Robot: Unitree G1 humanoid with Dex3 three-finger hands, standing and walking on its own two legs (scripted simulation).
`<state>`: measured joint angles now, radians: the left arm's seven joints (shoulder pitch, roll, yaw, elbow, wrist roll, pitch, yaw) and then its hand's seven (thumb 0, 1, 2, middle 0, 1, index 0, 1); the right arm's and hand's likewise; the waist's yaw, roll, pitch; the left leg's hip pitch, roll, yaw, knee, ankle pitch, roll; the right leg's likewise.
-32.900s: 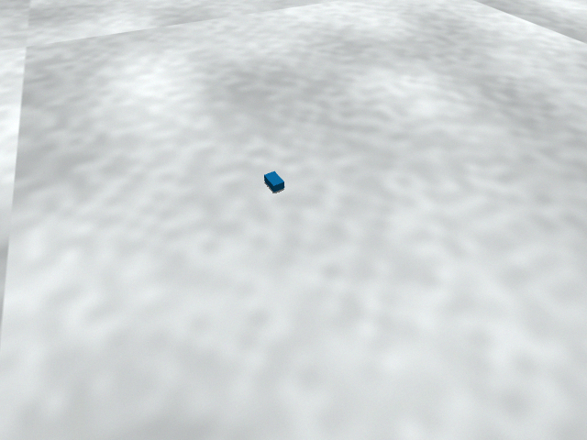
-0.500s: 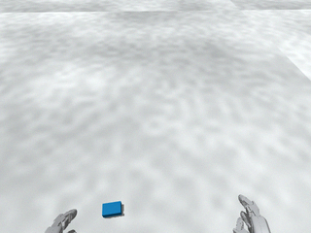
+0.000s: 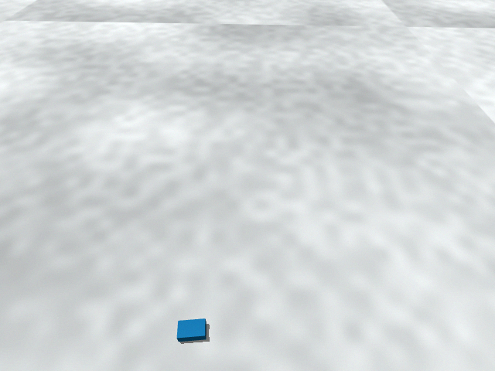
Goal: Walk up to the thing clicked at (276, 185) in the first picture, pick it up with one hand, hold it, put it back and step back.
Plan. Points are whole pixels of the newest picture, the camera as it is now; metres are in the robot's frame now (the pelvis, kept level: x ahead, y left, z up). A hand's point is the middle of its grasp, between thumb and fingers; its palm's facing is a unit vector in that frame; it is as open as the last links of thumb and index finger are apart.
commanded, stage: stand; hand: left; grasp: from above
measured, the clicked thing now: (192, 330) +0.46 +0.22 -0.75
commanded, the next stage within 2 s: none
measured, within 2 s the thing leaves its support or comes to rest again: neither
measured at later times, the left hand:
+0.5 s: hand out of the picture +0.03 +0.24 -0.15, palm faces +0.03 -0.94 -0.35, open 7.4 cm
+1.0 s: hand out of the picture +0.07 +0.23 -0.14, palm faces +0.02 -0.94 -0.34, open 7.4 cm
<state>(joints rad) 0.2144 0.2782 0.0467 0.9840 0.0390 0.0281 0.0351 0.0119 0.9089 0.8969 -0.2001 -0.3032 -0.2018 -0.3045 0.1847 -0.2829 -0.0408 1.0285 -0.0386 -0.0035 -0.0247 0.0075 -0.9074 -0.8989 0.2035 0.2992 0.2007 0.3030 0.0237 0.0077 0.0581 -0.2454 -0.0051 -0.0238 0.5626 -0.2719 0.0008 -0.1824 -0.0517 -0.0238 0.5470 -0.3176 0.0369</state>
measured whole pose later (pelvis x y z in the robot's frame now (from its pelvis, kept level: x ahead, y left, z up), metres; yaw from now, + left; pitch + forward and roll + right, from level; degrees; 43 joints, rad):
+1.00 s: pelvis +0.01 -0.01 +0.01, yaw +0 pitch -3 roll +0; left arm 0.10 0.30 0.04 1.15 0.02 0.00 0.01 0.01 0.91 0.90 -0.20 -0.30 -0.20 -0.30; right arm 0.12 -0.32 -0.01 1.14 -0.02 0.00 -0.02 0.00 -0.91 -0.90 0.20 0.30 0.20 0.30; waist 0.01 0.02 0.07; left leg -0.13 0.01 -0.03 0.35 -0.17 -0.02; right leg -0.07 -0.03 -0.03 0.34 -0.22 0.02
